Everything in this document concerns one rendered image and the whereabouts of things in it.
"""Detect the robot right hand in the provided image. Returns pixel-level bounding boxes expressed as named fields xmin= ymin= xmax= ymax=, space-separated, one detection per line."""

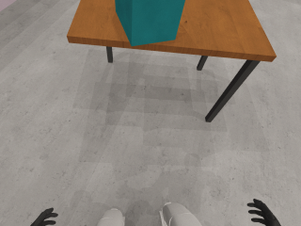
xmin=247 ymin=199 xmax=281 ymax=226

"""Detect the robot right thigh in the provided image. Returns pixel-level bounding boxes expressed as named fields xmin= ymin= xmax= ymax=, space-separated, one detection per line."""
xmin=158 ymin=202 xmax=202 ymax=226

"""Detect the robot left hand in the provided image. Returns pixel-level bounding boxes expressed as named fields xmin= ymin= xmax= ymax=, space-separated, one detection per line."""
xmin=30 ymin=207 xmax=58 ymax=226

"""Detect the robot thigh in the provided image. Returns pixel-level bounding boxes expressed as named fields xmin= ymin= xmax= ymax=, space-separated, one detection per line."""
xmin=96 ymin=209 xmax=125 ymax=226
xmin=158 ymin=202 xmax=202 ymax=226

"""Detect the carton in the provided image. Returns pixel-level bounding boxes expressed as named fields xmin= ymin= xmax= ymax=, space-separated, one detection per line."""
xmin=115 ymin=0 xmax=185 ymax=46

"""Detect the robot left thigh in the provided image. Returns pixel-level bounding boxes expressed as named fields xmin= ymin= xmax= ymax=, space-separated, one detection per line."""
xmin=96 ymin=209 xmax=125 ymax=226

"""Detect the table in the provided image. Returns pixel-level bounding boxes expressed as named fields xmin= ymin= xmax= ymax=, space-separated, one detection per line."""
xmin=67 ymin=0 xmax=277 ymax=122

